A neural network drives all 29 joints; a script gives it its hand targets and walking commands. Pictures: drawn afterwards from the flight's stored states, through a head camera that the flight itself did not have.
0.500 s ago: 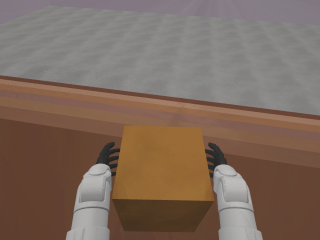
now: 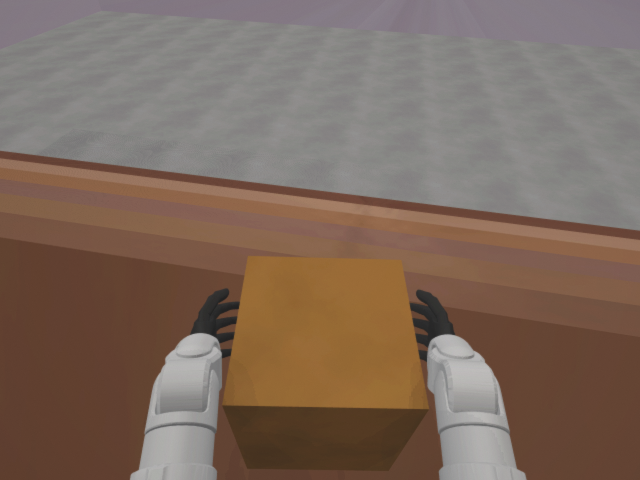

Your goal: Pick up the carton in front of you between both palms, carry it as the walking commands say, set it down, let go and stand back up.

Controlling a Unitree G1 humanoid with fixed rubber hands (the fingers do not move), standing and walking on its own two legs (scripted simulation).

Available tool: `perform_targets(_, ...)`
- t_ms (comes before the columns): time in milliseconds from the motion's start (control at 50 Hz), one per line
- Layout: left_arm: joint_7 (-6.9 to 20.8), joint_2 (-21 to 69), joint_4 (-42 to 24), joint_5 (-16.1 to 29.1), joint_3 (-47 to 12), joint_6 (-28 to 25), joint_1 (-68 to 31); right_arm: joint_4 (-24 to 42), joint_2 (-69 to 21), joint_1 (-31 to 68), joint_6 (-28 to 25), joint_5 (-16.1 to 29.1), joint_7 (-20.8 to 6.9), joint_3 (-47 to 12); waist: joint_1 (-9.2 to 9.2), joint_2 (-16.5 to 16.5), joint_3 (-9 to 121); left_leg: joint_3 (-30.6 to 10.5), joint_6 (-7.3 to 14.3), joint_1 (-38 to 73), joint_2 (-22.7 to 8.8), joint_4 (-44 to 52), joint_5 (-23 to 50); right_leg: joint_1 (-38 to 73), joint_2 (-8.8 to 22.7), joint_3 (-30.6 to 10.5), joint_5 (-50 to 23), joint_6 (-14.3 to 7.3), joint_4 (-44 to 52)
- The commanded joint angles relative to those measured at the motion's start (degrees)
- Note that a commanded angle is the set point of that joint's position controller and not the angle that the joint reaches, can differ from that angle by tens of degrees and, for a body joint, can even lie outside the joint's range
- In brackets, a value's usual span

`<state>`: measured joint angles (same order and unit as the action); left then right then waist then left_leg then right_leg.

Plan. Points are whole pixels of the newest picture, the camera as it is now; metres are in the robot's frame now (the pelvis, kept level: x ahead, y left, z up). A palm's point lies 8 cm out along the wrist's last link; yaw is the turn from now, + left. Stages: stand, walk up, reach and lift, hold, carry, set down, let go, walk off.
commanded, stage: hold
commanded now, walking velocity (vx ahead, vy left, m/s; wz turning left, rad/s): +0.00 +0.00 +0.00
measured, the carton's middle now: (321, 368) +0.29 +0.00 -0.03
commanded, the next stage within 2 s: carry in 0.22 s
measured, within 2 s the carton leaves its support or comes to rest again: neither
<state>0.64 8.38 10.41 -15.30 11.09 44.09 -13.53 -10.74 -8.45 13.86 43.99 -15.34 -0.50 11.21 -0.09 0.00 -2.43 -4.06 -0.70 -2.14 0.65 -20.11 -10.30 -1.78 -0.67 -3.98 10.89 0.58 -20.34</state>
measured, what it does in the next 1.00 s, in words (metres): walks ahead: left foot, then right foot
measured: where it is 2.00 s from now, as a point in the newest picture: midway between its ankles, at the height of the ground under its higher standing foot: (321, 330)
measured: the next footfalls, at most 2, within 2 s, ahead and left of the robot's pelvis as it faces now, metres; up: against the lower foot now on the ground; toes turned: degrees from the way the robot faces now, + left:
left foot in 0.66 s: +0.17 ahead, +0.09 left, +0.00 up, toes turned +9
right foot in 0.98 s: +0.45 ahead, -0.14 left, +0.00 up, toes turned -13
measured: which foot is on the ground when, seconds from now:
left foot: down 0.00-0.46, up 0.48-0.64, down 0.66-1.00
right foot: down 0.00-0.68, up 0.70-0.96, down 0.98-1.00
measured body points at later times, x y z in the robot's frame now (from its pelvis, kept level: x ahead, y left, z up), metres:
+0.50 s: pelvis +0.04 -0.02 -0.01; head +0.00 -0.02 +0.44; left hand +0.34 +0.13 +0.07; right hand +0.34 -0.17 +0.06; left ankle +0.02 +0.12 -0.74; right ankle +0.01 -0.13 -0.75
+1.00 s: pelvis +0.30 -0.04 -0.02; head +0.29 -0.05 +0.43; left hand +0.59 +0.10 +0.07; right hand +0.58 -0.20 +0.07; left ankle +0.13 +0.09 -0.74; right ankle +0.41 -0.13 -0.75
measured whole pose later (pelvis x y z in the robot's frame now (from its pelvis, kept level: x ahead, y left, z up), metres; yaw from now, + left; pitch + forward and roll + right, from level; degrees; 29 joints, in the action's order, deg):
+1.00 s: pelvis +0.30 -0.04 -0.02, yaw +0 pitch +4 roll -1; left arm -5.2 7.9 -20.8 -5.5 7.2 70.8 -10.7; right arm 20.8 -7.8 11.2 71.2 -5.5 5.6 7.0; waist 1.5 -2.0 6.3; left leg 9.0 -3.0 -1.0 -5.9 -25.8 -27.2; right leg -27.7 2.9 13.3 6.4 -2.1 -28.8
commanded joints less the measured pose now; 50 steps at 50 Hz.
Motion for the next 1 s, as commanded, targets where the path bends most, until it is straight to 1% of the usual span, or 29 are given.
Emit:
perform_targets(0, 12.5, 50.6, -3.2, 14.2, -29.8, -2.2, -26.8, 2.8, -51.1, 26.0, -2.1, 14.0, -12.4, -29.8, 0.01, 0.0, 12.8, 0.4, 0.3, 2.2, 4.9, 2.4, 7.7, 1.2, -4.7, 0.2, -8.2, 0.0, 2.7)
perform_targets(180, 12.7, 51.3, -1.6, 13.9, -29.3, -2.4, -28.6, 1.4, -51.4, 27.9, -2.3, 13.7, -12.7, -29.3, 0.05, -0.1, 12.7, 0.5, 0.2, 1.8, 4.7, 2.3, 5.8, 0.4, -4.6, 0.4, -6.1, -0.1, 2.6)
perform_targets(200, 12.7, 51.7, -1.1, 14.8, -30.2, -1.9, -30.5, 1.3, -51.7, 30.3, -1.9, 14.8, -12.7, -30.3, -0.35, -0.5, 14.5, 0.7, 1.2, -4.6, -6.0, -1.7, -2.6, -7.0, 6.0, 0.2, 2.5, -0.9, -1.3)
perform_targets(240, 12.5, 51.7, -3.1, 16.5, -31.9, -1.6, -31.5, 2.8, -52.0, 30.2, -1.5, 16.1, -12.6, -31.6, -0.09, -0.6, 13.0, -2.4, 1.9, -10.1, -5.5, 1.9, -27.0, -12.6, 4.4, -1.6, 25.7, -0.9, 0.7)
perform_targets(260, 12.4, 52.0, -4.5, 17.4, -33.1, -1.3, -32.3, 4.5, -52.2, 31.3, -1.2, 17.0, -12.3, -32.9, -0.02, -1.2, 12.2, -2.8, 2.1, -11.5, -5.5, 2.3, -31.9, -14.6, 3.8, -1.1, 29.7, -0.9, 0.0)
perform_targets(300, 11.9, 52.3, -7.2, 19.1, -35.5, -0.2, -32.4, 6.9, -52.2, 31.4, -0.1, 18.2, -11.6, -35.3, -0.2, -3.0, 14.7, -3.4, 2.7, -10.0, -7.0, 2.0, -25.2, -14.8, 2.7, 2.1, 19.5, -0.8, -4.9)
perform_targets(340, 11.3, 51.4, -10.7, 21.3, -38.7, 1.9, -31.7, 9.7, -51.0, 28.8, 2.0, 19.4, -10.8, -37.5, 0.17, -6.4, 19.7, -7.6, 4.7, -8.5, -9.9, 3.9, -23.3, -14.9, 0.9, 6.2, 12.1, -0.6, -11.1)
perform_targets(360, 11.0, 50.9, -12.1, 22.5, -40.2, 3.3, -31.6, 11.2, -50.1, 28.2, 3.4, 20.1, -10.2, -38.4, 0.18, -7.9, 19.9, -9.2, 5.8, -8.8, -11.1, 5.0, -25.7, -15.6, 0.0, 7.8, 12.9, -0.6, -10.4)
perform_targets(400, 10.6, 50.1, -14.8, 24.9, -42.2, 6.6, -32.3, 14.6, -48.7, 28.6, 6.8, 21.9, -9.4, -40.0, 0.18, -7.9, 17.9, -7.9, 5.8, -14.0, -11.2, 4.3, -29.7, -12.6, 0.9, 7.9, 15.0, -0.9, -5.9)
perform_targets(420, 10.4, 49.5, -15.7, 25.8, -42.7, 8.3, -32.3, 16.4, -48.0, 29.1, 8.6, 23.0, -9.1, -41.0, -0.04, -4.7, 16.6, -3.7, 4.3, -17.5, -8.9, 0.6, -27.7, -9.8, 3.0, 5.0, 16.4, -1.5, -2.0)
perform_targets(440, 10.0, 48.6, -16.2, 26.3, -42.8, 10.1, -31.2, 17.8, -47.3, 29.8, 10.5, 24.1, -8.9, -42.0, -0.6, 2.9, 15.8, 2.0, 2.2, -22.9, -5.4, -8.5, -23.0, -5.8, 8.7, -4.0, 21.0, -3.7, 3.3)
perform_targets(460, 9.6, 47.3, -16.7, 26.7, -42.6, 11.7, -29.6, 18.9, -47.0, 30.4, 12.3, 25.4, -8.8, -43.0, -1.23, 12.5, 15.7, 8.1, 0.4, -31.3, -1.6, -21.0, -17.4, 0.5, 16.0, -16.6, 24.0, -7.2, 9.4)
perform_targets(480, 9.1, 46.7, -17.7, 27.0, -42.8, 13.3, -27.9, 20.0, -47.1, 30.5, 14.0, 27.1, -8.9, -44.2, -1.37, 14.6, 12.7, 9.5, 0.5, -39.0, -1.6, -21.3, -19.1, 3.9, 20.6, -23.1, 17.2, -10.5, 10.4)
perform_targets(500, 8.5, 46.3, -20.5, 27.3, -43.1, 14.7, -27.6, 21.7, -48.3, 31.3, 15.3, 29.2, -9.0, -45.7, -1.82, 11.9, 12.4, 8.2, 1.2, -39.5, -2.9, -20.0, -19.7, 4.8, 20.9, -22.2, 9.4, -12.1, 9.4)
perform_targets(540, 7.7, 46.8, -25.7, 28.7, -44.3, 17.2, -27.9, 23.7, -49.7, 29.8, 17.3, 31.9, -9.1, -46.9, -1.65, 8.1, 16.4, 10.2, 1.2, -34.0, -1.9, -14.6, -15.2, 5.8, 18.1, -13.0, 0.4, -10.6, 6.7)
perform_targets(580, 7.6, 47.9, -29.4, 30.1, -45.4, 19.4, -26.2, 26.0, -50.2, 26.1, 19.1, 32.6, -8.7, -46.8, -1.33, 9.3, 19.8, 14.2, 0.8, -25.5, 0.4, -7.3, -8.3, 4.3, 14.3, -4.6, -3.7, -8.2, 3.8)
perform_targets(620, 8.0, 48.7, -31.0, 30.9, -45.8, 21.4, -22.0, 28.6, -50.3, 22.6, 21.0, 32.0, -8.3, -46.1, -0.66, 7.1, 22.5, 16.2, 0.9, -6.9, 0.6, 0.7, -1.1, -6.1, 11.0, 2.9, -1.1, -5.6, -2.4)
perform_targets(640, 8.2, 48.6, -31.6, 31.1, -45.8, 22.2, -20.6, 29.2, -50.0, 20.4, 21.9, 31.5, -8.1, -45.7, 0.16, 3.9, 24.8, 12.1, 2.1, 7.1, -3.1, 1.4, -1.5, -16.4, 9.5, 5.9, 0.3, -3.9, -9.0)
perform_targets(660, 8.6, 48.4, -32.8, 31.5, -46.1, 23.2, -20.7, 29.8, -48.4, 17.9, 22.5, 30.0, -7.7, -45.1, 1.42, -7.8, 26.2, -5.8, 6.7, 16.5, -15.3, 6.2, -13.5, -28.8, 6.0, 11.1, 7.0, -1.3, -23.7)
perform_targets(680, 9.1, 48.0, -34.0, 32.2, -46.6, 24.2, -21.7, 29.6, -47.6, 16.8, 22.7, 28.1, -7.4, -44.7, 1.8, -17.2, 22.7, -21.9, 13.7, 20.3, -25.1, 7.4, -10.3, -43.3, 1.7, 11.8, 17.9, -0.7, -31.3)
perform_targets(700, 9.5, 48.1, -34.3, 32.9, -46.6, 24.7, -23.5, 30.7, -50.2, 17.7, 23.5, 28.9, -7.3, -44.7, 1.92, -11.8, 20.1, -23.0, 16.3, 18.6, -27.3, 6.5, -4.6, -47.4, 4.8, 7.4, 20.7, -1.9, -36.4)
perform_targets(720, 9.8, 48.2, -34.6, 33.9, -46.5, 25.1, -25.1, 32.5, -50.3, 20.1, 24.0, 29.6, -7.1, -44.9, 1.95, -7.1, 19.5, -20.0, 15.8, 16.8, -26.5, 6.0, 1.0, -48.4, 6.0, 6.5, 21.0, -2.2, -39.1)
perform_targets(740, 9.9, 48.4, -34.5, 34.5, -46.4, 25.4, -25.5, 34.1, -50.2, 22.1, 24.5, 30.5, -7.0, -45.2, 1.83, -3.3, 19.8, -15.6, 13.9, 15.3, -25.0, 7.1, 0.8, -47.6, 7.0, 6.2, 18.6, -2.3, -37.6)
perform_targets(760, 9.8, 48.8, -34.7, 34.8, -46.4, 25.6, -25.7, 35.2, -50.1, 23.8, 24.9, 31.4, -7.0, -45.7, 1.7, -2.6, 19.6, -11.2, 12.0, 13.4, -23.5, 8.7, -0.4, -45.8, 7.6, 6.7, 16.1, -2.0, -33.5)
perform_targets(820, 8.8, 48.5, -34.2, 33.9, -45.5, 26.1, -24.2, 35.5, -49.4, 24.4, 26.0, 33.0, -7.4, -46.1, 1.25, -6.4, 18.1, 0.9, 8.9, 7.8, -17.8, 9.8, 4.1, -37.3, 5.8, 11.1, 7.0, -0.6, -21.5)
perform_targets(900, 7.6, 47.2, -33.1, 31.5, -44.1, 27.0, -21.6, 33.6, -47.7, 22.3, 27.1, 33.4, -8.2, -45.5, 1.17, -9.6, 16.4, 9.3, 6.2, 1.1, -14.7, 6.7, 8.9, -25.1, 3.0, 16.5, -2.8, -0.5, -10.9)
perform_targets(940, 7.5, 47.4, -32.4, 30.9, -43.5, 27.2, -21.1, 33.2, -47.3, 22.8, 27.5, 33.4, -8.4, -45.5, 0.27, -7.9, 17.2, 13.2, 4.4, -4.3, -13.2, -0.7, 12.5, -12.8, 0.6, 19.9, -5.7, -1.3, -7.1)
perform_targets(960, 7.6, 47.3, -31.9, 30.7, -43.2, 27.3, -21.1, 33.2, -46.9, 22.7, 27.7, 33.3, -8.5, -45.5, -0.03, -5.8, 19.4, 16.3, 3.1, -8.2, -11.1, -8.8, 16.0, -3.6, -0.7, 21.3, -2.2, -1.9, -6.5)
perform_targets(980, 7.7, 47.1, -31.2, 30.4, -42.8, 27.4, -20.5, 33.3, -46.1, 23.3, 27.9, 33.2, -8.6, -45.4, -1.27, -1.8, 22.8, 17.2, 1.2, -15.0, -9.2, -20.2, 10.6, 6.8, 4.6, 14.1, 2.5, -2.3, -5.9)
